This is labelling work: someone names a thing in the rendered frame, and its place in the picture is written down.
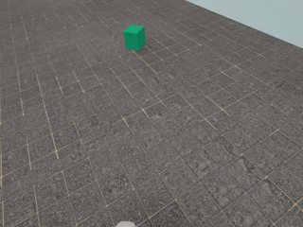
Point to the carton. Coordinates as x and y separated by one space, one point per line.
134 37

